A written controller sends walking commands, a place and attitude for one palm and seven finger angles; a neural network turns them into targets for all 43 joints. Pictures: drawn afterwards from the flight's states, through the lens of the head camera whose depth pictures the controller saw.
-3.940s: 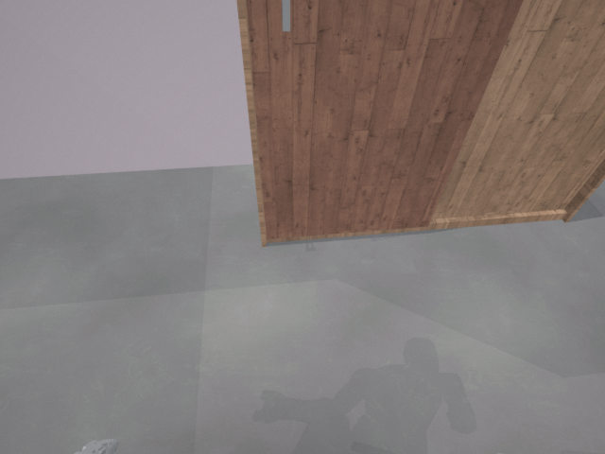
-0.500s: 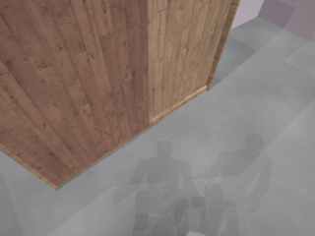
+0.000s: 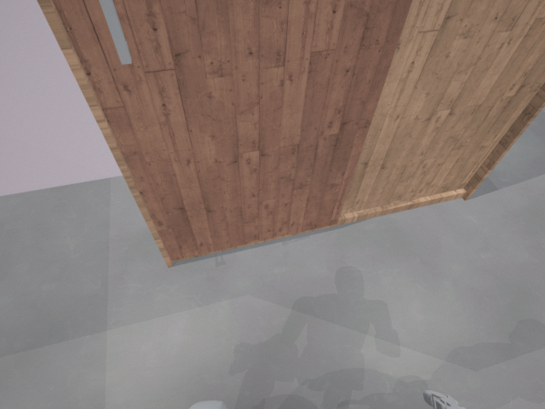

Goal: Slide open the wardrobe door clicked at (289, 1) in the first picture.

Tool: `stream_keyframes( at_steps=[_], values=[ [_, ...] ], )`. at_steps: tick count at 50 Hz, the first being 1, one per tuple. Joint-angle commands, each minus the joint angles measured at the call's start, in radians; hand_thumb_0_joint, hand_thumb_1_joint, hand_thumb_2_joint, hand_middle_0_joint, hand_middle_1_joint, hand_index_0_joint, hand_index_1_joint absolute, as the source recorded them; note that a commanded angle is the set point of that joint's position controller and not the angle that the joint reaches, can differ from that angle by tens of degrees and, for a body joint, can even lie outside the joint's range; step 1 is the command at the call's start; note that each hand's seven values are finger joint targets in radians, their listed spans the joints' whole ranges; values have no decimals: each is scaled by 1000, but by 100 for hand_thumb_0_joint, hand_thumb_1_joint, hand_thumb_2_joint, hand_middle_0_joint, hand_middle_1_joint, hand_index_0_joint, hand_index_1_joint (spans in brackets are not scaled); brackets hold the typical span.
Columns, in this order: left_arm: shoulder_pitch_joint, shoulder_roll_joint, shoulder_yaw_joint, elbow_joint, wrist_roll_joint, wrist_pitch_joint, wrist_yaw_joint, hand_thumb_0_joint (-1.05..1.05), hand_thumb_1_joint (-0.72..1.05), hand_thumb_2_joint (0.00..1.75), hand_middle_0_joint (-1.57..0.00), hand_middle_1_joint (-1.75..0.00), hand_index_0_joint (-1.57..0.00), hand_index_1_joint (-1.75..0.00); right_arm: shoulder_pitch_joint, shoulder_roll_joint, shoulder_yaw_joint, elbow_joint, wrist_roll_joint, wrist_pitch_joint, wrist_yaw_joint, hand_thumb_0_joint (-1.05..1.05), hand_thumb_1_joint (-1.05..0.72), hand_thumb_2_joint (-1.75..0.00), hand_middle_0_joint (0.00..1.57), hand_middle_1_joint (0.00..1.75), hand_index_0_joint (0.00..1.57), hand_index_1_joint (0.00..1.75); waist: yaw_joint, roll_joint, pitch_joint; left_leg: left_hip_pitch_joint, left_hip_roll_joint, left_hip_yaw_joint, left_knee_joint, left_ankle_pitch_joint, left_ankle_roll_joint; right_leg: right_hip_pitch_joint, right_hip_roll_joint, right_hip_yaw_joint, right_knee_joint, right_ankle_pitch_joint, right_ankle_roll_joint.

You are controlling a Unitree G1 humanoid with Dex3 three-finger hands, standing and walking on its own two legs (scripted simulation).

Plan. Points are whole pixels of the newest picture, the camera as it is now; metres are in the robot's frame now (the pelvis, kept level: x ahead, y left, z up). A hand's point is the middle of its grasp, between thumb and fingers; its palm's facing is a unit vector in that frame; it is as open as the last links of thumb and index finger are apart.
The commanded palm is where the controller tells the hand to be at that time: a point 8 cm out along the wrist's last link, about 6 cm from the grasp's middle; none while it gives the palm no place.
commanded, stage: turn to face it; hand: left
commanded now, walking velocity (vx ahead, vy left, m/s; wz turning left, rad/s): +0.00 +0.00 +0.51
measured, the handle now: out of the picture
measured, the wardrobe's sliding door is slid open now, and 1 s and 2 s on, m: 0.00 0.00 0.00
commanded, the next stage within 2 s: take the last steps up to it in 0.52 s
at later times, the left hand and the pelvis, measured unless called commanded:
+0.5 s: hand out of the picture +0.04 +0.20 -0.15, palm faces +0.22 -0.93 -0.29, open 7.4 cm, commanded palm none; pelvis -0.01 -0.02 +0.00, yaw +12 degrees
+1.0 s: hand out of the picture -0.12 +0.16 -0.17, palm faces +0.38 -0.91 -0.17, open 7.4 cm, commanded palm none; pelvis +0.00 +0.01 +0.01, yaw +18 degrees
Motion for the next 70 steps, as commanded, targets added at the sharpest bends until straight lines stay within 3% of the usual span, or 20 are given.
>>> stream_keyframes(
  at_steps=[1, 2, 8, 16, 21, 22, 23, 24, 30, 39, 44, 46, 47, 54, 61, 64, 65, 66, 67, 70],
  values=[
    [23, 169, 67, -82, -17, 0, 8, 0, 90, 90, -20, -30, -20, -30, 120, -211, -52, -66, -5, -53, -5, 0, -90, -90, 20, 30, 20, 30, -77, 182, -222, 381, 214, -271, -353, 470, 125, -212, -65, 44, 263, 138, 41],
    [-31, 112, 42, -126, -13, 2, 5, 0, 90, 90, -20, -30, -20, -30, 177, -289, -67, -53, 2, -50, -10, 0, -90, -90, 20, 30, 20, 30, -103, 367, -211, 410, 402, -451, -360, 853, 251, -392, 20, 96, 439, -340, 81],
    [-22, 125, 53, -53, -13, 15, 0, 0, 90, 90, -20, -30, -20, -30, 24, -159, -29, -73, 0, -59, -33, 0, -90, -90, 20, 30, 20, 30, -29, 203, -139, 185, 197, -234, -377, 584, 202, -298, 38, 219, 529, -67, 78],
    [-72, 87, 40, -70, -18, 15, 8, 0, 90, 90, -20, -30, -20, -30, 87, -149, -36, -41, -8, -47, -32, 0, -90, -90, 20, 30, 20, 30, -57, 188, -116, 160, 194, -333, -393, 453, 230, -194, 95, 209, 261, -104, 67],
    [42, 85, 39, -38, -23, -10, 19, 0, 90, 90, -20, -30, -20, -30, 64, -127, -36, -38, -1, -44, -31, 0, -90, -90, 20, 30, 20, 30, 2, 170, -159, 49, 136, -341, -272, 469, 175, 86, 129, 193, -135, 101, 46],
    [71, 128, 45, -30, -15, -23, 25, 0, 90, 90, -20, -30, -20, -30, 77, -85, -32, -38, 8, -47, -26, 0, -90, -90, 20, 30, 20, 30, 13, 59, -176, -41, 73, -289, -170, 338, 117, 203, 41, 278, -262, 166, 27],
    [74, 229, 65, -35, 2, -37, 32, 0, 90, 90, -20, -30, -20, -30, 101, -12, -18, -56, 14, -48, -20, 0, -90, -90, 20, 30, 20, 30, 7, -222, -166, -229, -78, -126, 39, -8, 32, 285, -222, 544, -321, 310, -70],
    [67, 247, 65, -47, -6, -32, 30, 0, 90, 90, -20, -30, -20, -30, 76, -50, -30, -64, 3, -34, -27, 0, -90, -90, 20, 30, 20, 30, 24, -233, -160, -205, -64, -159, 211, -182, 29, 147, -317, 565, -322, 341, -159],
    [-43, 118, 38, -52, -7, -37, 31, 0, 90, 90, -20, -30, -20, -30, 122, -30, -31, 33, -5, -11, -13, 0, -90, -90, 20, 30, 20, 30, -36, -125, -55, -198, -13, -124, 446, 49, -2, 40, -129, 293, -311, 307, -127],
    [138, 140, 43, 76, 8, -60, 16, 0, 90, 90, -20, -30, -20, -30, 21, 10, -4, 28, -8, -52, -1, 0, -90, -90, 20, 30, 20, 30, 46, -116, -48, -139, 27, -29, 43, -32, 26, 152, -177, 381, -413, -65, -176],
    [90, 107, 32, 121, -10, -49, 4, 0, 90, 90, -20, -30, -20, -30, 215, 19, 10, 110, -3, -86, -19, 0, -90, -90, 20, 30, 20, 30, -49, -35, -64, 271, -1, 42, -339, 113, 53, -80, -52, 236, -283, -164, -93],
    [63, 1, 8, 89, -12, -45, -10, 0, 90, 90, -20, -30, -20, -30, 355, -125, -21, 150, -13, -93, -38, 0, -90, -90, 20, 30, 20, 30, -115, 315, -39, 429, 316, -386, -524, -162, 177, -389, 105, 77, 95, -182, -11],
    [-16, 24, 10, 52, 1, -44, -11, 0, 90, 90, -20, -30, -20, -30, 379, -151, -28, 152, -14, -89, -40, 0, -90, -90, 20, 30, 20, 30, -138, 314, 19, 348, 392, -498, -607, -264, 238, -448, 106, 124, 265, -226, -18],
    [53, 7, 25, 115, -2, -29, -37, 0, 90, 90, -20, -30, -20, -30, 247, -42, -1, 133, -1, -126, -55, 0, -90, -90, 20, 30, 20, 30, -26, 160, 39, 228, 242, -153, -598, 147, 204, -383, 39, 189, 393, 74, 11],
    [-72, -8, 28, 75, -8, -38, -39, 0, 90, 90, -20, -30, -20, -30, 296, -47, -15, 180, -14, -126, -53, 0, -90, -90, 20, 30, 20, 30, -49, 197, 53, 241, 261, -78, -515, 316, 200, -267, 58, 136, 82, 102, 0],
    [78, 22, 45, 124, -3, -55, -37, 0, 90, 90, -20, -30, -20, -30, 269, -53, -15, 187, -13, -119, -52, 0, -90, -90, 20, 30, 20, 30, 31, 128, -21, 164, 215, -33, -305, 379, 155, 22, 126, 86, -50, 141, -26],
    [221, 67, 56, 172, 2, -66, -32, 0, 90, 90, -20, -30, -20, -30, 270, -34, -14, 187, -5, -122, -47, 0, -90, -90, 20, 30, 20, 30, 92, 52, -92, 90, 149, 22, -93, 381, 121, 210, 107, 130, -100, 138, -44],
    [339, 174, 79, 205, 9, -80, -17, 0, 90, 90, -20, -30, -20, -30, 308, 41, 0, 168, 7, -127, -36, 0, -90, -90, 20, 30, 20, 30, 125, -225, -197, -121, 38, 83, 235, 96, 80, 400, -138, 473, -214, 62, -124],
    [379, 217, 77, 206, -11, -78, -10, 0, 90, 90, -20, -30, -20, -30, 276, 43, 6, 125, 11, -123, -37, 0, -90, -90, 20, 30, 20, 30, 116, -266, -216, -252, -18, -4, 459, -200, 81, 413, -275, 732, -352, 48, -204],
    [95, 114, 52, 127, -10, -69, 8, 0, 90, 90, -20, -30, -20, -30, 185, 30, -6, 123, -4, -107, -29, 0, -90, -90, 20, 30, 20, 30, 33, -81, -47, -272, 100, -92, 559, 12, 82, 59, -222, 582, -433, -227, -197]
  ],
)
